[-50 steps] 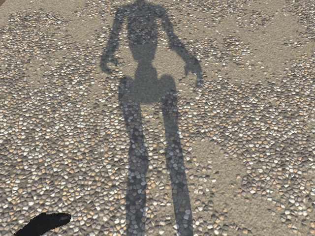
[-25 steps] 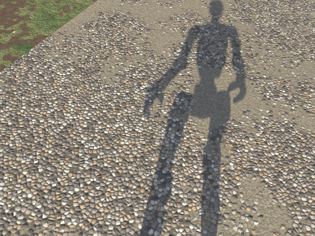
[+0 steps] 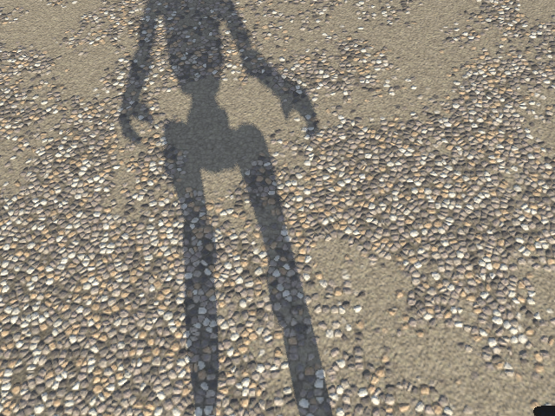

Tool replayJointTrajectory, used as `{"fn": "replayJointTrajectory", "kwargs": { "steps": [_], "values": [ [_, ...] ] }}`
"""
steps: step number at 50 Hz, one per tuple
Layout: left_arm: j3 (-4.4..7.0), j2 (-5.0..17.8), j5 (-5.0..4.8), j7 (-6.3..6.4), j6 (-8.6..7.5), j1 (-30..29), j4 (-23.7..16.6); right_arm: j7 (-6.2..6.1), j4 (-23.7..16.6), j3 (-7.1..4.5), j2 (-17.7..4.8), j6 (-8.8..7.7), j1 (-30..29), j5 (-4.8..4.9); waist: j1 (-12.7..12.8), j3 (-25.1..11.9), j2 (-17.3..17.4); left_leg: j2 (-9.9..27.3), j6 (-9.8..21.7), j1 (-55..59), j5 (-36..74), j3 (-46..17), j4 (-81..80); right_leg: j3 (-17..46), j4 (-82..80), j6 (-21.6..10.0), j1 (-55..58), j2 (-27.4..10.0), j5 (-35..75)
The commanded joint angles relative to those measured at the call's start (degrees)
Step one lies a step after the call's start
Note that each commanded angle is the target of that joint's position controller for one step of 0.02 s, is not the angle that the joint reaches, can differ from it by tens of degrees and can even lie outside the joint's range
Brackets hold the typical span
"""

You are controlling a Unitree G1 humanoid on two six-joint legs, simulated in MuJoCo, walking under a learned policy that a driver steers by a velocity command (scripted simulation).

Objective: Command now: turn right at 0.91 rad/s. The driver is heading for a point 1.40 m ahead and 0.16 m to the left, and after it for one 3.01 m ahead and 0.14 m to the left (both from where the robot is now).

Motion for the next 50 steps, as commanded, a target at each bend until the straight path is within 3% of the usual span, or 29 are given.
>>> {"fn": "replayJointTrajectory", "kwargs": {
  "steps": [1, 4, 8, 11, 13, 14, 15, 16, 17, 18, 20, 22, 23, 26, 28, 29, 30, 31, 32, 34, 36, 39, 43, 45, 46, 47, 48, 49, 50],
  "values": [
    [2.62, 9.5, -0.04, 1.27, -0.77, -3.3, -5.1, -0.14, -3.4, -0.47, -2.9, -1.16, -0.2, 0.18, -1.3, -10.6, -6.4, -2.1, -1.0, -3.7, 5.2, -2.2, -5.1, 15.2, -6.7, -9.7, 11.4, -11.5, 27.2],
    [3.01, 10.4, -0.45, 1.8, -0.35, -3.0, -5.2, 0.02, -3.7, 0.15, -2.0, -1.32, -2.2, 0.59, -0.5, -10.1, -8.2, -4.1, -1.7, -1.6, 6.7, -3.5, -14.7, 18.5, -5.8, -8.8, 10.5, -10.1, 20.4],
    [3.19, 10.7, -0.29, 1.64, 0.3, -3.9, -6.0, 0.81, -3.8, 0.01, -2.9, -1.88, -3.3, 1.0, 0.4, -9.5, -11.1, -5.9, -1.1, 3.5, 6.4, -4.9, -23.1, 24.5, -4.3, -8.0, 7.9, -9.2, 16.2],
    [2.47, 9.4, -0.17, 1.29, 0.47, -5.1, -6.3, 1.55, -3.0, -0.22, -4.1, -2.5, -0.8, 1.08, 0.6, -11.4, -13.3, -4.9, 0.1, 8.7, 6.2, -4.2, -28.8, 25.9, -0.7, -7.1, 9.5, -9.3, 22.2],
    [1.45, 7.8, -0.44, 1.26, 0.59, -6.6, -6.2, 2.13, -2.2, -0.28, -4.1, -3.05, 2.3, 0.88, -1.2, -11.6, -12.7, -3.4, 2.0, 16.9, 15.4, -2.4, -39.6, 24.8, 2.2, -5.1, 8.0, -7.7, 20.1],
    [0.47, 5.0, 0.31, 1.32, 0.42, -3.8, -5.6, 2.26, -2.5, -0.13, -4.7, -3.19, 1.9, 0.1, 0.0, -12.0, -9.5, 0.9, 3.9, 22.8, 23.5, -6.2, -43.0, 22.7, 4.6, -2.8, 5.6, -5.3, 12.3],
    [-1.01, 0.9, 2.2, 1.29, 0.15, 1.0, -4.9, 2.07, -4.1, 0.16, -6.6, -2.99, -0.6, -1.17, 3.8, -12.5, 3.7, 10.9, 8.4, 26.8, 35.0, -18.5, -45.8, 15.6, 13.2, 0.6, 1.7, 1.6, -7.1],
    [-0.68, 1.8, 2.12, 1.45, -0.11, 1.8, -5.2, 2.3, -2.8, 1.57, -3.2, -3.08, -1.7, -2.86, 6.3, -9.1, 14.3, 16.7, 18.4, 21.8, 33.6, -30.7, -48.6, 12.6, 15.8, 4.5, -1.5, 3.9, -22.9],
    [-0.14, 4.9, 2.47, 1.63, -0.34, 1.9, -3.5, 2.82, -3.9, 2.88, 0.5, -3.51, -3.7, -1.95, 5.1, -7.3, 10.7, 16.1, 19.8, 20.4, 27.2, -31.3, -49.5, 11.9, 18.3, 6.7, -1.1, -0.4, -21.5],
    [0.18, 5.5, 2.56, 1.44, -0.62, -1.0, -3.1, 2.94, -3.5, 2.85, 0.4, -3.29, -3.1, -0.8, 3.8, -7.0, 8.7, 12.6, 17.8, 21.6, 23.8, -27.5, -48.6, 9.7, 15.7, 7.4, -1.3, -1.0, -18.0],
    [0.28, 4.3, 2.71, 1.21, -1.09, -3.7, -2.6, 2.44, -3.5, 1.19, -4.8, -2.11, -2.2, 1.7, 2.4, -5.8, 6.9, 7.8, 13.9, 23.4, 19.7, -23.8, -46.4, 6.9, 7.3, 8.2, -0.6, -1.1, -12.0],
    [0.44, 3.7, 1.33, 0.99, -1.73, -4.6, -1.8, 1.58, -3.9, -0.71, -9.7, -0.61, 0.6, 2.34, 1.1, -5.5, 7.1, 5.3, 13.2, 23.9, 21.2, -23.2, -45.3, 3.1, 3.5, 7.8, 1.1, 2.1, -9.3],
    [0.56, 3.5, 0.83, 1.04, -1.99, -4.4, -1.4, 1.27, -4.3, -1.08, -10.0, -0.11, 1.7, 2.49, 0.7, -6.1, 7.6, 5.1, 13.4, 24.9, 21.2, -24.3, -45.1, 2.4, 2.4, 7.4, 1.1, 2.9, -9.0],
    [0.82, 2.5, 0.3, 0.95, -2.67, -2.9, 0.1, 0.53, -5.4, -1.3, -8.0, 0.79, 1.4, 3.16, 1.2, -8.5, 9.2, 4.5, 13.2, 25.1, 24.1, -26.1, -43.3, 2.2, -2.6, 5.7, 4.6, 3.0, -4.9],
    [1.49, 3.6, 0.72, 0.77, -3.06, 0.0, 1.2, 0.15, -6.5, -1.1, -6.3, 1.17, 0.4, 3.39, 2.3, -11.3, 7.2, 2.5, 10.9, 19.1, 24.9, -24.0, -38.8, 3.7, -5.1, 3.4, 13.3, -1.5, 2.0],
    [2.31, 6.7, 1.72, 0.69, -2.92, 0.0, 1.7, 0.18, -8.1, -0.79, -4.8, 1.11, -0.3, 3.58, 1.2, -9.8, -2.5, -1.8, 8.3, 10.9, 19.1, -17.3, -33.5, 8.8, -5.7, -0.4, 15.8, -6.9, 8.6],
    [2.77, 7.9, 2.8, 0.64, -2.77, -0.5, 1.6, 0.59, -8.3, -0.59, -4.5, 0.9, 1.4, 3.48, 0.7, -7.9, -13.1, -6.9, 5.2, 1.8, 4.7, -9.6, -26.1, 16.7, -8.5, -6.3, 19.1, -15.6, 21.1],
    [2.35, 6.3, 3.42, 1.08, -2.95, -3.2, 0.4, 1.11, -7.7, -1.27, -5.9, 0.75, 3.4, 2.77, 0.1, -7.4, -15.7, -5.8, 2.7, -3.2, -10.7, -5.8, -13.1, 21.2, -8.8, -11.6, 19.7, -24.4, 32.2],
    [1.7, 4.5, 2.95, 1.65, -3.02, -4.1, -0.5, 1.49, -6.8, -2.22, -8.1, 0.9, 4.8, 2.47, -0.3, -7.3, -10.0, -3.0, 1.3, -4.3, -11.2, -5.1, -3.7, 18.9, -8.0, -12.5, 18.7, -25.5, 36.2],
    [1.35, 3.8, 1.28, 2.34, -2.92, -7.1, -0.6, 1.99, -6.2, -1.77, -6.0, 2.01, 5.5, 2.74, -1.6, -5.0, -5.8, -0.1, -0.7, -6.3, -5.0, -3.3, -0.5, 10.0, -6.3, -8.7, 18.1, -20.5, 35.9],
    [1.83, 5.6, 1.17, 2.55, -2.44, -4.8, 0.4, 2.73, -7.7, -0.4, -3.1, 2.31, 2.5, 2.99, 0.9, -3.7, -7.6, 1.1, -1.8, -7.7, -0.2, 0.4, -3.3, 4.4, -6.7, -8.0, 19.2, -17.9, 37.5],
    [2.39, 7.3, 1.43, 2.31, -1.47, -2.8, 1.1, 3.99, -10.3, 0.57, -2.1, 2.38, -0.8, 2.99, 3.1, -4.5, -9.7, 2.3, -1.3, -2.9, 2.6, 3.7, -12.6, -0.6, -6.8, -7.8, 18.7, -17.5, 34.2],
    [3.21, 9.8, -0.31, 0.78, -2.18, -3.4, 1.5, 4.42, -10.7, -0.52, -4.9, 3.39, 1.7, 2.73, 1.7, -5.8, -11.2, 0.3, 1.7, 8.4, 5.1, 8.4, -24.1, -5.6, -3.1, -5.3, 15.1, -18.9, 33.2],
    [2.94, 8.5, -1.3, 0.05, -3.2, -4.0, 2.1, 3.73, -8.9, -2.04, -6.8, 4.02, 8.3, 2.6, -2.3, -8.2, -9.2, -2.9, 4.9, 20.5, 11.2, 9.6, -33.9, -10.4, 8.1, -1.6, 11.0, -16.9, 34.9],
    [2.49, 6.8, -0.79, -0.45, -3.93, -1.6, 2.7, 2.55, -7.6, -3.6, -10.4, 3.87, 14.7, 2.41, -5.3, -10.8, -2.4, -2.1, 8.7, 34.0, 25.5, 3.1, -39.4, -12.8, 20.4, 2.9, 1.0, -13.2, 25.6],
    [0.59, 0.9, 3.05, -0.8, -4.41, -2.3, -1.0, 1.44, -9.2, -5.07, -19.0, 3.35, 15.7, 2.44, -2.4, -12.3, 17.6, 14.0, 17.7, 46.4, 56.5, -22.9, -38.1, -12.5, 39.6, 8.1, -20.1, -4.1, -24.6],
    [0.58, 3.4, 2.85, -0.43, -4.66, -5.0, -1.8, 2.43, -10.9, -4.02, -17.3, 1.38, 14.7, -0.19, -5.1, -21.8, 13.4, 21.2, 27.7, 43.9, 46.4, -36.0, -42.8, 2.1, 48.5, 8.2, -23.2, -0.8, -27.8],
    [1.05, 5.9, 1.12, -0.11, -4.44, -8.1, -2.1, 2.87, -10.6, -3.12, -14.3, 0.16, 12.1, 0.12, -4.9, -17.1, 6.7, 19.0, 25.9, 40.0, 37.7, -30.7, -44.7, 4.1, 49.0, 7.1, -24.1, -2.6, -23.6],
    [1.06, 6.1, 1.07, 0.34, -4.35, -8.5, -2.2, 2.51, -9.9, -2.58, -12.1, -0.24, 9.5, 1.64, -2.9, -11.8, 4.1, 15.1, 22.2, 35.4, 30.0, -26.3, -45.6, 4.0, 44.9, 6.2, -24.2, -3.6, -18.6]
  ]
}}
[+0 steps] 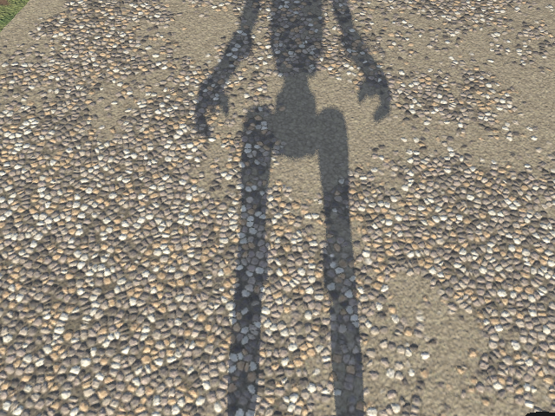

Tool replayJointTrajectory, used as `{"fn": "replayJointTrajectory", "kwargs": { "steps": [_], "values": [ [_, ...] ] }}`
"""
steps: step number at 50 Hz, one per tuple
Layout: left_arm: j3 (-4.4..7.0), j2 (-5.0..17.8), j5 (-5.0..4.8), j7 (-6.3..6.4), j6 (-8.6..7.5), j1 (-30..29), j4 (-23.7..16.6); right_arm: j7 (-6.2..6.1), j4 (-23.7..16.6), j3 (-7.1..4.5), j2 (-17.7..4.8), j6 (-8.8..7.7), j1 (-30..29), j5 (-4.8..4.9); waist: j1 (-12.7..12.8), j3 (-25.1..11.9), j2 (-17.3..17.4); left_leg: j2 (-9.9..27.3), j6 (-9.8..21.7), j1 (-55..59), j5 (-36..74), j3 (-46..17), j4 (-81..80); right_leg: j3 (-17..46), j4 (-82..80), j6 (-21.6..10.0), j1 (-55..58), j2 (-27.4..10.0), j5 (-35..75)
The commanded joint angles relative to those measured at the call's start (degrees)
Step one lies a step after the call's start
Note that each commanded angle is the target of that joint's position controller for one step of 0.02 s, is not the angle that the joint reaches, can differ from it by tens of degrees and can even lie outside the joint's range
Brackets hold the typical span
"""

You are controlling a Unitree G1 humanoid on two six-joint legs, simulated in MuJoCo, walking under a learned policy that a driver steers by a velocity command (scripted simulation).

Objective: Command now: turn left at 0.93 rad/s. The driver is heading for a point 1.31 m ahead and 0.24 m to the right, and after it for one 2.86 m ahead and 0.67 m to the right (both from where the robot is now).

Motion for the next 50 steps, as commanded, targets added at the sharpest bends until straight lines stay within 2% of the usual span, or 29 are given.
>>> {"fn": "replayJointTrajectory", "kwargs": {
  "steps": [1, 2, 3, 6, 10, 13, 14, 15, 18, 20, 21, 22, 23, 24, 25, 27, 29, 32, 36, 38, 40, 41, 42, 43, 44, 45, 46, 48, 50],
  "values": [
    [1.01, 6.3, 0.64, 1.14, -1.36, -4.2, -6.5, -1.09, -3.3, -3.11, -10.2, -1.93, 2.4, 1.27, -1.8, -11.7, 4.9, 15.7, 12.4, 21.5, 17.6, -26.5, -17.2, 6.6, 4.9, -1.0, -18.1, 0.4, 4.9],
    [1.25, 6.8, 0.96, 1.41, -1.07, -3.6, -6.4, -1.71, -3.9, -2.73, -9.8, -1.49, -0.7, 1.33, -0.1, -10.3, 5.6, 13.6, 11.1, 16.7, 17.4, -24.3, -17.6, 6.6, 1.3, -0.8, -14.5, 0.7, 8.0],
    [1.23, 6.7, 0.96, 0.82, -1.2, -1.8, -5.7, -2.19, -4.0, -2.57, -9.4, -1.31, -0.4, 1.2, 0.5, -12.4, 5.8, 11.7, 10.6, 14.6, 6.6, -23.7, -19.2, 6.1, -1.1, -0.8, -10.9, 1.7, 11.5],
    [0.53, 5.0, -0.3, -0.6, -2.14, -1.4, -5.0, -2.64, -3.9, -2.21, -9.6, -2.02, 0.8, 1.16, -0.4, -11.3, 9.4, 10.8, 11.0, 12.5, -18.5, -27.1, -24.0, 4.6, -11.8, -0.2, -9.4, 3.4, 15.3],
    [-0.7, 3.2, -0.47, -1.43, -3.84, -2.2, -4.4, -2.46, -1.3, -0.98, -7.9, -3.51, 4.3, 0.48, -2.7, -9.3, 11.2, 11.2, 9.4, 11.6, -15.7, -23.4, -22.8, 2.2, -20.9, -0.1, -6.5, 1.9, 21.2],
    [-1.38, 3.4, -1.34, -1.5, -4.45, -3.8, -5.5, -1.39, -0.6, -0.44, -8.4, -4.74, 5.8, 0.19, -4.5, -5.9, 12.1, 13.5, 9.4, 9.9, -19.1, -23.3, -23.8, 0.6, -23.3, -1.7, -6.4, 0.2, 21.6],
    [-1.78, 3.4, 3.43, -2.7, -1.77, -2.3, -4.1, 0.6, 0.3, -0.69, -9.7, -3.9, 7.2, -3.66, -4.2, -6.4, 14.4, 10.8, 7.9, 8.5, -23.7, -21.1, -26.1, -3.2, -24.3, -2.1, -4.2, 1.2, 18.1],
    [-1.54, 4.3, 2.67, -3.32, -0.76, -2.2, -4.4, 1.3, -0.1, -0.53, -9.0, -3.69, 5.7, -3.79, -3.8, -4.3, 14.6, 11.0, 7.2, 6.8, -23.3, -19.7, -26.4, -4.0, -25.1, -2.9, -2.5, 1.4, 17.6],
    [-1.79, 4.5, 0.88, -4.27, -0.52, 2.6, -3.5, 0.92, -0.1, -0.2, -8.9, -4.05, 3.0, -2.6, -0.2, -3.3, 10.3, 13.1, 6.0, 4.1, -24.2, -15.5, -25.0, -5.7, -29.3, -6.4, 5.2, 2.0, 17.0],
    [-1.44, 5.2, 1.0, -3.88, -1.41, 14.9, 1.3, -0.3, -0.2, 0.5, -6.6, -4.26, 0.3, -3.61, 5.5, -2.9, 1.1, 9.8, 4.3, -1.2, -21.5, -8.0, -11.2, -4.3, -33.8, -8.4, 16.2, 3.8, 11.1],
    [-0.56, 8.7, 1.81, -3.33, -2.18, 24.9, 4.0, -0.75, -2.0, 1.71, -2.9, -4.68, -3.8, -4.3, 9.7, -2.9, -11.3, 4.2, 1.9, -8.7, -10.2, 0.7, 12.6, 12.8, -42.5, -10.7, 21.6, -4.5, -2.0],
    [0.24, 14.0, 1.53, -3.66, -2.29, 22.0, 1.9, -0.43, -6.7, 2.86, -0.3, -5.54, -5.0, -3.66, 6.3, 0.0, -19.7, -4.0, -0.7, -27.7, -13.5, 0.2, 23.8, 46.2, -57.5, -15.7, 25.8, -12.7, -17.2],
    [0.72, 13.2, 1.52, -3.63, -2.01, 16.9, 0.0, -0.13, -5.6, 2.73, -2.1, -6.22, -1.9, -4.28, 3.0, -0.9, -11.5, -0.4, -0.9, -32.1, -8.9, -5.3, 29.4, 53.1, -58.8, -19.3, 28.1, -16.0, -20.5],
    [0.61, 11.3, 1.26, -3.4, -2.25, 15.1, -0.6, 0.17, -4.3, 2.18, -4.6, -6.65, -3.0, -4.36, 2.7, -1.6, -4.5, 2.3, -1.6, -30.6, -3.4, -5.9, 29.8, 46.2, -55.7, -19.1, 27.2, -14.3, -14.3],
    [0.57, 10.4, 1.06, -3.04, -2.53, 16.4, 0.2, 0.31, -3.4, 2.0, -5.6, -6.87, -3.7, -4.54, 2.9, -2.5, -0.8, 3.9, -2.4, -27.3, -1.1, -5.4, 27.9, 38.0, -53.6, -18.0, 25.7, -11.4, -6.8],
    [-0.27, 8.0, 0.18, -2.16, -3.22, 18.7, 2.0, 0.98, -2.7, 2.5, -4.5, -6.05, -4.0, -4.96, 2.9, -2.6, -2.7, 5.0, -4.0, -21.7, 0.9, -4.2, 22.5, 30.0, -55.1, -16.4, 22.7, -6.5, 1.5],
    [-0.47, 6.7, -0.07, -1.75, -3.36, 21.1, 3.8, 1.38, -2.7, 3.06, -3.5, -5.04, -5.9, -4.31, 3.5, -1.7, -3.5, 4.3, -5.2, -21.1, 3.0, -2.7, 19.6, 27.2, -55.8, -17.1, 22.4, -4.5, 9.0],
    [0.07, 7.2, -0.05, -1.32, -3.01, 23.1, 5.3, 1.53, -3.8, 3.88, -2.5, -4.78, -11.6, -3.53, 5.1, -0.9, -2.6, 2.9, -6.4, -21.9, 5.5, -1.0, 12.0, 25.2, -55.2, -18.0, 22.8, -3.0, 17.8],
    [0.59, 7.7, 0.03, -0.95, -2.97, 24.4, 7.2, 1.73, -6.3, 4.86, -1.5, -5.51, -19.6, -2.65, 7.3, -0.4, -5.9, 0.5, -6.3, -14.6, 9.0, 1.0, 0.2, 25.2, -53.4, -17.5, 20.5, -2.4, 31.4],
    [0.87, 8.5, -0.19, -0.65, -3.16, 22.1, 7.3, 1.27, -6.2, 4.53, -2.6, -5.9, -17.4, -2.17, 5.0, -1.6, -6.5, -0.1, -5.2, -5.0, 10.7, 0.4, -4.1, 25.6, -51.6, -15.9, 18.4, -3.6, 41.6],
    [1.51, 11.4, -0.41, -0.91, -3.75, 17.8, 6.5, -0.31, -1.8, 2.74, -6.7, -6.26, -3.4, -2.03, -2.3, -9.3, -4.2, -2.3, -3.0, 17.4, 6.5, 0.9, -5.6, 22.1, -38.5, -12.5, 13.1, -1.5, 61.4],
    [1.85, 12.6, -0.46, -1.38, -4.29, 14.8, 5.8, -1.6, 1.4, 1.32, -9.2, -6.3, 9.1, -2.09, -9.2, -15.7, -2.0, 0.8, -1.7, 33.0, 4.3, -1.3, -4.5, 20.4, -24.3, -10.9, 6.3, 1.5, 60.3],
    [0.46, 7.2, -0.06, -1.45, -5.25, 14.1, 4.5, -3.08, 3.2, -0.52, -13.6, -6.42, 22.1, -3.28, -13.8, -24.1, 5.2, 13.4, -0.4, 46.3, -18.8, -13.8, -6.5, 15.8, -5.5, -10.8, -1.7, 5.8, 40.8],
    [-1.54, -0.3, -1.98, -1.47, -4.85, 17.7, 1.7, -3.12, 3.2, -0.83, -16.9, -6.12, 20.0, -5.01, -8.1, -27.7, 20.9, 27.8, 2.3, 50.1, -42.7, -44.4, -20.1, 10.8, 9.2, -10.2, -15.2, 10.8, 2.8],
    [-1.7, 3.2, -0.9, -1.24, -3.72, 15.2, 2.1, -3.06, 2.4, -0.47, -12.5, -5.71, 12.0, -4.26, -5.4, -19.1, 17.0, 26.8, 3.2, 40.5, -42.8, -49.3, -23.9, 8.5, 13.6, -10.8, -19.8, 6.1, 9.8],
    [-1.15, 5.3, 0.43, -1.63, -2.94, 11.9, 2.4, -2.89, 2.0, 0.56, -7.6, -5.55, 8.2, -3.92, -4.6, -12.7, 10.2, 24.8, 3.4, 33.8, -35.0, -39.0, -22.6, 6.4, 12.7, -10.6, -20.0, 3.0, 14.8],
    [-1.19, 5.2, 1.3, -2.32, -2.34, 9.8, 2.8, -2.56, 3.3, 1.08, -5.1, -5.66, 8.5, -3.87, -4.2, -8.7, 5.1, 22.6, 3.8, 28.6, -23.1, -30.3, -22.6, 5.4, 11.2, -10.1, -19.1, 0.8, 16.8],
    [-1.58, 3.0, 2.1, -3.85, -1.0, 7.6, 1.8, -2.44, 6.1, 1.78, -3.3, -6.54, 10.0, -3.51, -2.4, -4.1, 7.1, 19.3, 3.0, 21.9, -11.7, -18.9, -25.1, 4.8, 9.4, -9.2, -18.6, -1.8, 17.5],
    [-2.43, 1.1, 1.96, -4.77, 0.35, 3.0, -0.5, -1.53, 8.9, 2.29, -1.0, -7.84, 12.2, -2.15, -1.8, -0.9, 7.9, 18.8, 2.1, 20.7, -2.2, -11.5, -26.8, 4.2, 8.9, -9.0, -22.0, -3.7, 18.7]
  ]
}}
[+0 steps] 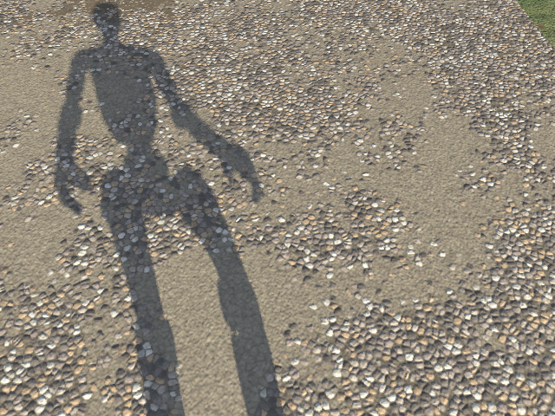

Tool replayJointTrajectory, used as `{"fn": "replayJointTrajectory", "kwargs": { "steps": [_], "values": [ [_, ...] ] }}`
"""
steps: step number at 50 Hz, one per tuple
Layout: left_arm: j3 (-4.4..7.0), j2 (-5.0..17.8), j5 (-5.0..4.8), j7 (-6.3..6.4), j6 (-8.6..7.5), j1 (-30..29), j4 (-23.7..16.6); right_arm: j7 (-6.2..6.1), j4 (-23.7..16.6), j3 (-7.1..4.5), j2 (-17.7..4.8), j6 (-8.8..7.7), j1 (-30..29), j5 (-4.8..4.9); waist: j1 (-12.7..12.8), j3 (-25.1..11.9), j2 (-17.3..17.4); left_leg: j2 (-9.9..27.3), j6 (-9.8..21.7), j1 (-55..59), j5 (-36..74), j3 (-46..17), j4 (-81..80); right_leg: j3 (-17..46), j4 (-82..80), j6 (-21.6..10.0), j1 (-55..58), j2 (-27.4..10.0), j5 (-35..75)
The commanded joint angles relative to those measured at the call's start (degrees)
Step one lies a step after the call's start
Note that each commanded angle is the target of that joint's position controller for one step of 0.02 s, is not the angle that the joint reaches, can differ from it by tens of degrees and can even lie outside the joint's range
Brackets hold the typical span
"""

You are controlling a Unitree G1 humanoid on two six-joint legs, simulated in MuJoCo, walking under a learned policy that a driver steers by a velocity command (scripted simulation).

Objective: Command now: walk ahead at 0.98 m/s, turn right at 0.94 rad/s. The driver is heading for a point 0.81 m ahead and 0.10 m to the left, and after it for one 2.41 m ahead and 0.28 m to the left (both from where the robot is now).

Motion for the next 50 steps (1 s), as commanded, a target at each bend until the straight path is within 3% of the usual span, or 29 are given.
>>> {"fn": "replayJointTrajectory", "kwargs": {
  "steps": [1, 5, 7, 9, 11, 12, 13, 14, 15, 16, 18, 19, 21, 24, 27, 29, 31, 33, 35, 36, 37, 38, 39, 40, 41, 44, 46, 48, 50],
  "values": [
    [-1.54, -1.9, 0.51, -1.73, 1.02, -5.7, -7.0, 0.83, 1.3, -0.26, -1.1, -2.05, 6.2, 1.36, -1.5, 4.8, 8.0, 16.3, 4.7, 9.2, 3.6, -13.8, -17.6, 3.2, 1.8, 0.4, -19.0, -6.5, 3.7],
    [-2.92, -1.9, 0.03, -2.92, 0.91, -13.6, -12.0, 1.04, 3.0, -0.41, -2.6, -3.36, 4.8, 1.06, 0.8, 7.8, 7.0, 13.5, 2.7, 5.0, 23.0, 1.4, -19.9, -0.8, -8.2, 0.4, -17.5, -6.2, 13.8],
    [-3.65, -1.9, 0.41, -3.7, 0.57, -19.4, -13.3, 0.86, 4.9, -0.39, -3.0, -3.54, 7.4, 1.0, -0.5, 10.4, 3.3, 10.9, 1.4, 4.2, 31.6, 6.9, -22.0, -6.8, -19.5, -0.9, -12.3, -3.7, 16.8],
    [-4.19, -2.6, 0.11, -3.82, 0.2, -19.6, -12.6, 0.52, 6.2, -0.57, -5.7, -3.74, 10.7, 0.78, -0.7, 8.0, 4.1, 11.4, 0.9, 6.8, 58.0, 8.7, -20.1, -10.7, -25.1, -3.2, -2.6, 1.5, 17.9],
    [-3.75, -0.5, 0.88, -2.69, -0.27, -13.4, -10.2, -0.28, 7.0, -1.37, -10.5, -2.64, 11.4, 0.89, 4.0, 4.1, 7.9, 14.2, 1.3, 12.2, 79.6, 8.0, -9.5, -11.4, -28.4, -5.2, 5.6, 5.5, 11.9],
    [-2.81, 1.6, 1.41, -1.75, -0.6, -5.1, -7.3, -0.56, 7.3, -1.47, -11.8, -1.7, 10.5, 0.98, 8.5, -0.4, 8.9, 15.4, 2.6, 11.2, 80.9, 7.1, 0.8, -8.8, -30.4, -6.4, 16.1, 6.9, 9.4],
    [-1.1, 4.9, 1.27, -0.49, -0.64, 7.6, -3.0, -0.67, 6.7, -1.29, -12.1, -0.89, 7.8, 0.79, 14.3, -5.8, 9.5, 15.2, 4.3, 7.2, 76.5, 6.4, 15.4, -5.0, -35.0, -8.0, 30.2, 6.5, 8.4],
    [0.88, 9.3, 1.67, 0.98, -0.24, 13.8, -0.7, -0.2, 6.5, -1.08, -10.1, -0.52, 7.3, 0.64, 15.3, -9.3, 5.3, 9.5, 4.2, -3.9, 41.1, 6.2, 39.0, 2.9, -37.0, -9.0, 43.3, 0.8, 3.1],
    [1.94, 14.8, 2.71, 1.9, -0.33, 8.7, -3.2, 0.6, 3.5, 0.91, -1.1, -0.85, 16.7, 2.52, 4.2, -18.1, -10.9, 1.6, 3.0, -23.4, -15.2, -0.1, 63.5, 30.3, -36.9, -12.5, 58.3, -19.7, 8.1],
    [2.18, 12.8, 1.53, 2.26, -0.28, 10.7, -4.2, 0.07, 2.1, 0.02, -6.3, -1.33, 10.6, 4.17, 9.7, -24.7, -0.8, -0.9, 4.5, -28.7, -8.7, -12.5, 67.7, 39.0, -47.1, -14.2, 57.3, -21.9, 0.6],
    [0.98, 6.5, 1.24, 2.96, -1.85, 5.2, -1.3, 0.67, 2.1, 0.23, -4.9, -1.26, 6.2, 3.85, 3.6, -3.2, 4.8, 4.8, 4.5, -30.3, 0.0, -10.5, 57.5, 26.2, -55.7, -10.2, 35.0, -18.3, -1.9],
    [0.32, 4.1, 1.44, 2.9, -2.95, 2.5, -1.0, 1.07, 3.5, 0.43, -3.6, -0.21, 6.4, 2.98, 0.9, 0.4, 6.2, 6.7, 4.2, -27.1, 0.9, -11.2, 53.8, 20.6, -57.5, -8.5, 27.4, -16.2, 0.4],
    [-0.84, 0.3, 0.66, 2.82, -4.62, 1.7, -0.2, 2.37, 6.3, 0.65, -1.2, 2.44, 10.5, 1.72, -2.6, 2.7, 4.0, 8.4, 3.1, -20.9, 2.0, -11.8, 49.7, 11.8, -62.0, -5.9, 18.2, -13.6, 1.1],
    [-1.12, -1.1, -0.45, 1.76, -6.77, 3.1, 2.0, 3.45, 4.4, 0.51, 0.3, 3.7, 2.1, 2.02, -2.2, 7.8, 2.0, 9.1, 3.2, -25.9, 9.2, -9.7, 41.8, -0.9, -66.5, -1.4, 16.0, -9.4, 12.4],
    [-1.58, -1.8, -0.55, 1.62, -7.66, 3.3, 2.8, 4.15, 2.0, 1.07, 1.5, 2.85, -5.2, 2.64, -1.5, 8.6, 0.1, 6.8, 4.5, -25.9, 20.4, -3.7, 29.8, -11.7, -67.4, 1.5, 17.4, -5.1, 28.0],
    [-1.73, -0.6, -0.99, 2.28, -7.86, 4.8, 3.5, 4.91, 0.9, 1.49, 1.8, 2.36, -8.5, 2.86, -0.8, 7.9, 1.2, 4.7, 5.9, -23.2, 25.4, 0.7, 20.9, -14.9, -68.2, 3.0, 21.1, -5.5, 37.7],
    [-1.61, 1.6, -1.13, 3.44, -7.78, 6.2, 3.9, 5.42, 0.3, 1.65, 1.2, 2.06, -9.8, 2.22, -1.5, 6.9, 0.1, 1.3, 7.6, -19.9, 27.5, 4.0, 14.5, -16.6, -64.7, 4.2, 27.7, -7.7, 57.6],
    [-0.73, 5.3, -0.58, 5.06, -6.2, 5.6, 3.2, 5.26, 2.2, 0.75, -1.9, 2.32, -3.6, 2.19, -5.4, 1.2, -3.3, -3.4, 8.8, -12.0, 22.9, 6.1, 13.0, -16.6, -54.6, 5.3, 34.0, -9.5, 76.5],
    [0.43, 8.3, 0.4, 5.83, -3.74, 0.2, 0.8, 4.28, 7.7, -1.53, -6.9, 2.74, 15.9, 1.78, -15.5, -7.3, -4.0, -6.7, 11.3, 6.8, 14.9, 4.0, 13.8, -15.0, -28.6, 4.9, 30.6, -11.2, 83.0],
    [0.7, 8.2, 0.18, 5.22, -3.06, -2.4, 0.4, 3.03, 10.1, -3.02, -8.8, 2.75, 25.2, 1.68, -19.9, -9.3, 0.1, -4.9, 14.1, 16.7, 14.9, -1.5, 7.8, -14.8, -6.0, 4.9, 23.2, -8.3, 64.5],
    [-0.98, 0.4, 0.66, 3.55, -4.02, -4.4, -0.9, 1.69, 10.2, -4.22, -11.1, 3.35, 20.1, 3.24, -13.8, -2.5, 16.5, 0.3, 15.1, 22.7, 31.7, -10.3, 8.5, -12.1, 16.7, 6.3, 3.0, 4.7, -6.4],
    [-2.48, -2.5, -1.3, 3.56, -5.1, 5.2, -6.5, 1.85, 7.7, -5.48, -18.4, 3.3, 16.0, 0.65, -4.9, -14.6, 20.8, 13.6, 29.4, 37.8, 45.2, -39.7, 4.3, -0.9, 33.1, 9.1, -15.9, 7.2, -16.2],
    [-3.28, 0.0, -0.48, 3.96, -6.12, 3.3, -7.0, 1.48, 4.5, -5.99, -16.4, 3.42, 12.2, 1.3, -6.3, -18.5, 7.3, 16.7, 30.3, 36.7, 31.1, -49.1, -4.8, 5.2, 30.3, 7.3, -18.6, 4.1, -11.3],
    [-3.28, 1.4, -0.28, 3.9, -6.59, 0.5, -6.8, 0.84, 4.4, -4.79, -11.5, 3.53, 9.0, 1.76, -3.4, -7.2, -1.2, 14.9, 26.5, 23.5, 27.8, -44.6, -8.5, 5.4, 21.9, 6.8, -17.5, 1.1, -7.6],
    [-1.88, 2.6, -3.16, 3.66, -7.75, -3.8, -10.0, 2.43, -0.1, -2.69, -4.5, 0.44, 2.7, 3.85, -0.7, -4.9, -5.4, 11.9, 24.2, 15.4, 19.6, -44.9, -11.6, 9.0, 16.7, 6.5, -13.3, 1.4, -8.7],
    [-1.03, 4.0, -0.88, 4.03, -6.2, -4.8, -10.9, 2.17, -2.1, -2.99, -6.5, -1.23, -3.5, 4.53, 3.7, 2.4, -4.7, 4.7, 20.0, -3.9, 34.8, -30.7, -12.6, 7.4, -1.9, 9.1, -3.5, -1.9, -6.3],
    [-2.09, -0.3, 0.47, 4.45, -5.76, -10.9, -13.7, 0.38, -1.7, -3.8, -8.2, -0.08, -2.3, 4.94, 2.1, 2.9, -3.4, -2.1, 15.8, -9.1, 47.2, -23.8, -8.4, 2.6, -18.1, 10.9, -0.1, 1.4, -1.4],
    [-2.75, -2.9, -0.69, 4.68, -5.0, -12.8, -14.8, -1.58, -1.2, -4.69, -9.2, 2.72, 0.1, 5.11, -0.6, -3.6, 1.3, -6.1, 9.4, -8.1, 48.5, -21.1, -3.6, 0.8, -31.2, 11.7, 6.0, 6.3, 9.0],
    [-2.2, -2.3, -2.14, 4.4, -4.56, -14.5, -15.8, -2.81, -0.7, -5.12, -8.9, 4.84, 2.8, 5.62, -2.4, -7.3, 5.0, -7.2, 4.3, -6.9, 39.7, -23.3, 0.0, 0.7, -39.3, 11.8, 10.6, 9.4, 17.3]
  ]
}}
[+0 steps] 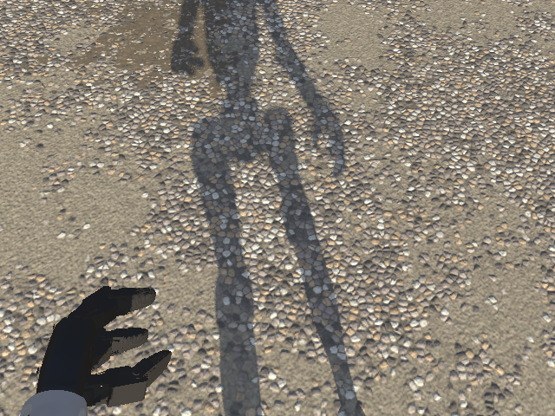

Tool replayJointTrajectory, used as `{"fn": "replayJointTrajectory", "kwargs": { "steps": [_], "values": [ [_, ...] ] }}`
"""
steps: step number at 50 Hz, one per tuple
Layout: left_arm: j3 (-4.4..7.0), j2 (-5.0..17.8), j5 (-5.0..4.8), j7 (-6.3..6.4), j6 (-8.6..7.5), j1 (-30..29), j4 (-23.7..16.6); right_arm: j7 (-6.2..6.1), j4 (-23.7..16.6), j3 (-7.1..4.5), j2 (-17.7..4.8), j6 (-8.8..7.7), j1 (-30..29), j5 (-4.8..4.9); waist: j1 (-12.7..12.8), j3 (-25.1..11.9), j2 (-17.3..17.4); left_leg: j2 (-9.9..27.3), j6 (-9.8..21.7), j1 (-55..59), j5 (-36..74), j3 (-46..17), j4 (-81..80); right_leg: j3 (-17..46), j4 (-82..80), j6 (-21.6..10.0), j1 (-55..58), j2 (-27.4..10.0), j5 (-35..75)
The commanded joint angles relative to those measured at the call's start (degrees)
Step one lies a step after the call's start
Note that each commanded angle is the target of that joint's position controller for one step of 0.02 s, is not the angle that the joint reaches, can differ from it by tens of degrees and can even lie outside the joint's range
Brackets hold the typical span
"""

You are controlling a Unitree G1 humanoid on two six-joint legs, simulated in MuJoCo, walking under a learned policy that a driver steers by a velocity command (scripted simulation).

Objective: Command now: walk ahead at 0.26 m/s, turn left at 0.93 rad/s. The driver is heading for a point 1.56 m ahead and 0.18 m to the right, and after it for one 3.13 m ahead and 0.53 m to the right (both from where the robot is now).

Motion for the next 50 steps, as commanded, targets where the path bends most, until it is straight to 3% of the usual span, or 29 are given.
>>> {"fn": "replayJointTrajectory", "kwargs": {
  "steps": [1, 3, 4, 5, 6, 7, 8, 9, 10, 12, 15, 17, 20, 21, 22, 23, 24, 26, 28, 31, 34, 39, 40, 41, 42, 43, 45, 46, 50],
  "values": [
    [2.05, 4.5, -1.43, -0.1, 0.65, 3.7, -2.5, -2.34, -4.1, -3.39, -9.5, 1.96, 0.0, 0.51, 2.4, -12.2, 5.1, 5.3, -6.0, -7.0, 30.8, -9.1, 1.6, -10.2, -12.3, 0.9, 20.8, 10.1, 11.9],
    [3.18, 6.6, -1.2, -0.23, 0.3, 5.1, -2.1, -2.34, -6.3, -2.96, -6.7, 2.14, -3.1, -0.32, 3.9, -11.3, 7.7, 5.0, -7.3, -6.1, 22.2, -12.5, 7.0, -7.1, -17.6, 0.1, 23.8, 8.5, 16.0],
    [3.85, 7.2, -0.58, -0.02, -0.11, 11.0, -0.4, -1.96, -7.9, -2.53, -5.4, 1.96, -6.6, -0.59, 7.4, -13.4, 7.5, 3.3, -8.7, -6.3, 20.0, -11.1, 15.0, -6.3, -23.1, -1.4, 30.6, 5.8, 23.8],
    [3.93, 7.5, 0.52, 0.57, -0.04, 19.0, 1.6, -1.29, -9.3, -1.21, -1.8, 2.0, -6.4, -1.71, 9.6, -21.2, 2.5, 1.4, -10.3, -11.0, -2.3, -6.7, 30.5, 1.7, -21.2, -6.7, 45.0, -5.3, 33.0],
    [3.43, 8.3, 1.72, 0.88, 1.02, 19.4, 0.0, -0.81, -9.9, 0.17, 1.9, 1.77, -0.3, -3.35, 6.1, -25.5, -7.9, -2.6, -11.2, -21.1, -32.9, -2.9, 42.8, 15.8, -13.0, -13.5, 54.9, -17.8, 61.4],
    [3.81, 9.3, 2.63, 0.79, 1.63, 17.9, 0.1, 1.09, -10.3, -0.6, -3.6, 1.46, 10.7, -1.75, 0.4, -32.7, -16.5, 3.7, -12.4, -22.7, -31.3, -5.8, 55.0, 30.5, -13.8, -23.5, 55.5, -30.5, 52.6],
    [4.68, 9.0, 1.34, 1.21, 2.19, 10.0, -1.7, 1.82, -9.1, -1.99, -9.5, 2.26, 7.9, -0.13, 0.3, -27.7, -13.0, 8.6, -14.1, -27.4, -23.4, -1.1, 60.5, 30.0, -17.6, -26.4, 49.7, -28.4, 27.4],
    [3.6, 4.6, 0.96, 1.76, 2.92, 8.7, -2.8, 1.34, -8.7, -2.71, -12.1, 3.23, 0.5, -0.39, 3.9, -20.4, -4.4, 10.7, -14.8, -28.0, -17.1, 1.4, 59.4, 20.0, -19.2, -22.2, 41.5, -20.3, 13.6],
    [2.79, 4.1, 0.95, 1.9, 3.86, 8.2, -3.0, 0.61, -9.6, -2.6, -11.5, 4.23, -3.4, -0.84, 4.3, -16.5, -0.2, 11.0, -15.0, -25.9, -13.6, 2.5, 56.8, 14.0, -21.0, -18.9, 33.6, -15.5, 8.7],
    [3.56, 7.1, 0.77, 1.58, 4.77, 7.8, -0.9, 0.26, -11.6, -0.7, -6.4, 4.35, -5.9, -1.46, 3.3, -9.7, -0.5, 11.5, -14.3, -20.7, -13.1, 4.9, 45.9, 5.7, -23.4, -17.4, 22.3, -10.6, 14.0],
    [4.02, 8.0, 0.32, 0.43, 5.08, 10.9, 2.2, 0.45, -11.2, 1.98, -0.8, 2.3, -5.6, -2.65, 3.4, -14.7, -4.1, 10.7, -12.9, -10.2, -15.0, 7.4, 28.9, 1.8, -23.3, -18.8, 22.0, -8.9, 29.8],
    [3.78, 6.8, -0.77, -0.64, 5.29, 11.7, 3.4, 0.67, -9.2, 2.27, -0.6, 2.2, -4.6, -2.93, 3.4, -15.9, -6.4, 11.6, -12.3, -5.0, -9.7, 6.9, 18.1, 2.7, -23.2, -18.4, 22.5, -8.3, 22.5],
    [4.68, 9.6, -2.0, -1.41, 5.86, 13.8, 3.8, 0.96, -8.5, 0.67, -4.5, 2.94, -4.1, -2.8, 1.9, -11.6, -7.1, 9.3, -8.4, 6.5, 0.3, 9.1, 2.1, 4.9, -23.4, -14.4, 13.3, -6.0, -2.4],
    [4.56, 9.0, -1.97, -1.52, 5.61, 15.0, 4.1, 0.58, -9.3, -0.11, -7.3, 3.19, -3.7, -3.28, 1.4, -10.8, -5.0, 14.4, -5.6, 11.8, 0.1, 5.1, 0.3, 4.8, -21.5, -10.9, 6.9, -4.1, -13.4],
    [4.08, 6.8, -2.14, -1.8, 5.08, 14.2, 1.9, 0.09, -9.5, -1.37, -12.7, 3.53, -3.2, -5.26, 1.7, -10.9, 7.3, 27.6, 0.6, 12.0, -1.5, -6.4, -3.2, -2.8, -11.3, -7.0, -0.7, 1.0, -21.2],
    [4.72, 8.2, -2.41, -1.38, 4.58, 12.6, 0.9, -0.02, -9.1, -2.17, -13.1, 3.44, -3.9, -6.19, 0.4, -10.3, 15.3, 36.1, 7.2, 4.0, 0.4, -14.6, -9.9, -10.7, 4.1, -4.1, -0.4, 4.1, -24.1],
    [6.08, 10.8, -2.28, -0.8, 5.0, 14.0, 1.7, -0.33, -10.1, -1.0, -9.7, 2.54, -7.3, -6.27, 1.6, -8.3, 11.7, 35.6, 8.0, 0.8, 4.1, -13.0, -10.3, -9.1, 16.6, -2.4, -0.5, 2.0, -23.6],
    [6.79, 10.1, -2.18, 0.73, 7.37, 21.9, 5.4, -0.67, -11.4, 0.35, -4.6, 1.06, -15.9, -4.24, 6.3, -6.6, 9.6, 29.6, 3.2, -0.5, 9.4, -2.9, -9.0, -9.1, 27.1, -0.6, -1.6, 1.0, -18.4],
    [6.69, 8.6, -1.74, 1.29, 8.72, 23.4, 5.5, -0.95, -11.2, 0.81, -3.1, 0.58, -17.2, -3.58, 6.8, -6.0, 8.3, 28.1, 2.6, -0.7, 16.9, 3.4, -8.2, -10.2, 33.1, 1.3, -1.9, -0.2, -14.1],
    [5.26, 5.4, -1.96, 0.26, 8.82, 18.2, 2.1, -1.65, -9.7, 0.18, -3.3, 1.17, -14.1, -3.21, 4.3, -7.1, 6.8, 27.5, 2.5, 6.0, 17.3, 7.9, -6.5, -12.1, 21.3, 2.5, -3.0, -3.2, -8.8],
    [3.99, 3.6, -1.77, -2.04, 8.48, 15.1, -0.9, -1.6, -8.5, -1.5, -6.9, 1.95, -11.5, -3.09, 2.3, -9.2, 8.6, 30.2, 3.2, 7.6, 21.6, 9.9, -4.7, -14.7, 9.5, 1.1, 3.8, -4.2, -11.5],
    [5.67, 6.9, -2.0, -3.04, 9.34, 19.5, -0.9, -0.2, -7.1, -2.99, -8.5, 1.08, -11.9, -0.65, 5.5, -9.4, 8.7, 32.2, -1.3, 4.9, 22.2, 14.0, 2.9, -19.2, -7.9, -4.6, 16.4, -1.1, -5.9],
    [6.61, 8.5, -1.67, -2.26, 9.39, 22.1, -0.1, 0.28, -5.7, -2.87, -6.9, 0.68, -9.3, -0.62, 6.4, -10.0, 4.9, 29.5, -4.9, 1.3, 17.2, 17.3, 9.3, -17.7, -13.6, -6.7, 23.2, 0.5, 1.3],
    [8.83, 15.3, -1.6, -1.06, 9.19, 25.9, 0.0, 0.65, -6.3, -2.56, -5.0, 0.28, -8.3, -2.19, 7.2, -10.8, -7.9, 23.5, -10.4, -12.1, 2.3, 21.9, 25.4, -3.6, -17.5, -11.5, 35.2, -7.3, 24.5],
    [9.88, 22.2, 0.39, -0.96, 8.21, 25.8, -1.7, 0.57, -11.4, -1.17, -2.1, -0.19, -13.7, -4.18, 7.0, -13.5, -23.0, 12.9, -14.8, -30.7, -26.6, 16.8, 40.3, 21.7, -19.0, -25.4, 41.0, -21.2, 37.0],
    [8.84, 17.6, 0.95, -1.66, 6.9, 26.2, -1.9, 0.41, -11.1, -2.0, -5.3, -0.23, -18.5, -3.84, 11.2, -17.4, -11.4, 13.4, -14.0, -32.3, -26.5, 6.9, 47.7, 19.0, -20.5, -26.9, 41.7, -21.1, 31.3],
    [7.98, 15.0, -0.86, -0.97, 6.1, 20.0, -1.6, -0.36, -9.8, -2.14, -5.0, -0.21, -17.1, -2.55, 6.8, -12.3, -4.3, 14.6, -11.9, -32.4, -15.9, 4.7, 45.1, 10.3, -20.4, -20.5, 35.9, -14.4, 20.6],
    [7.29, 13.2, -2.06, -0.42, 6.72, 16.0, -2.4, -0.88, -9.4, -2.5, -6.2, -0.06, -15.9, -3.07, 5.1, -10.8, -4.0, 14.9, -11.9, -31.4, -11.9, 4.5, 41.8, 8.3, -20.5, -18.4, 32.7, -12.8, 18.6],
    [6.97, 12.5, -1.37, 0.91, 8.01, 13.1, -3.6, -0.23, -7.6, -2.01, -4.1, -0.22, -13.0, -2.79, 3.4, -12.2, -5.2, 10.9, -13.7, -23.6, -4.8, 5.3, 32.1, 6.6, -20.1, -17.1, 26.9, -8.0, 16.4]
  ]
}}
Velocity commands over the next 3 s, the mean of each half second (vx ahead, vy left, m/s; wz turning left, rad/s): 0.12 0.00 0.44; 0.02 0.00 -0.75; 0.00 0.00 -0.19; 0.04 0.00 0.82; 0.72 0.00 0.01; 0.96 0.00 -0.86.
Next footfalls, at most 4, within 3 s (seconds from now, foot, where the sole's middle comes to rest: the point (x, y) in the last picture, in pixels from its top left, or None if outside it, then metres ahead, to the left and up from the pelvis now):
0.10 right None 0.30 -0.13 -0.77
0.42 left None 0.17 0.09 -0.77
0.80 right None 0.18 -0.17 -0.77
1.24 left None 0.30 0.01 -0.77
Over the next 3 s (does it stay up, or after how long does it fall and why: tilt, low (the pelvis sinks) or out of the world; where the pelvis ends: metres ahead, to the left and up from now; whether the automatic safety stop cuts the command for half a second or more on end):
stays up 0.93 -0.04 -0.01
